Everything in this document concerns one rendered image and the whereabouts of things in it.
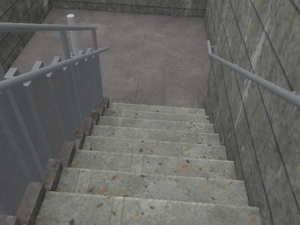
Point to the stairs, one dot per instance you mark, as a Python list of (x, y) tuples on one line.
[(150, 165)]

